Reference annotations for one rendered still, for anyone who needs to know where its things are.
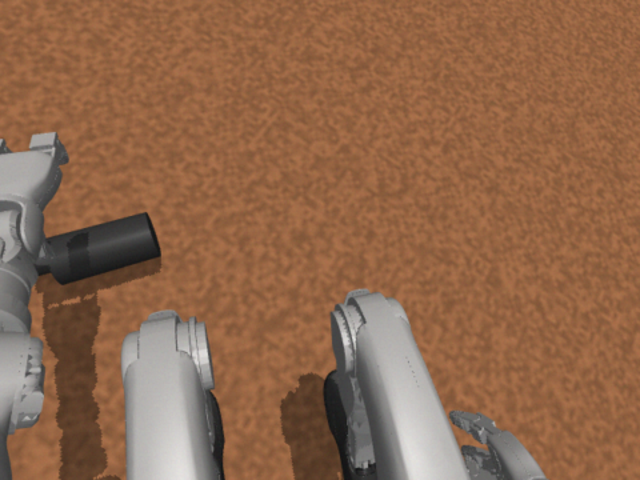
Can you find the left robot arm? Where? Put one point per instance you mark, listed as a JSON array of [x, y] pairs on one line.
[[21, 370]]

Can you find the left robot hand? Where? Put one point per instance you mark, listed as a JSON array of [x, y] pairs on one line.
[[34, 175]]

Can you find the right robot hand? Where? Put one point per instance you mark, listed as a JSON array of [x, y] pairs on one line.
[[507, 458]]

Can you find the bottle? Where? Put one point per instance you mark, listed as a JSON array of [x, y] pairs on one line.
[[102, 248]]

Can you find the left robot foot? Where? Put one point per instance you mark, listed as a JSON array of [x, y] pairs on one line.
[[219, 438]]

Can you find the right robot foot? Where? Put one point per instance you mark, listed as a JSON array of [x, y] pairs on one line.
[[337, 421]]

